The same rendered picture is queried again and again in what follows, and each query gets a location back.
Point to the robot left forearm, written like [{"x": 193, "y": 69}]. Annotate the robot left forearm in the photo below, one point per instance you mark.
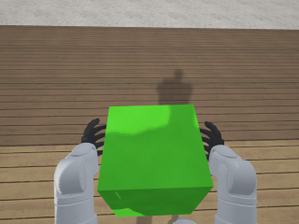
[{"x": 74, "y": 187}]

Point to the right robot hand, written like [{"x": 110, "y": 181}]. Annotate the right robot hand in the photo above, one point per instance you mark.
[{"x": 214, "y": 135}]

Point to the carton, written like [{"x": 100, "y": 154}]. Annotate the carton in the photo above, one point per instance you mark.
[{"x": 154, "y": 161}]

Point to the robot right forearm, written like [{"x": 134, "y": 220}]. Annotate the robot right forearm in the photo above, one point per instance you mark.
[{"x": 236, "y": 187}]

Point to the left robot hand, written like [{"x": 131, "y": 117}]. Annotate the left robot hand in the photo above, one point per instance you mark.
[{"x": 90, "y": 137}]

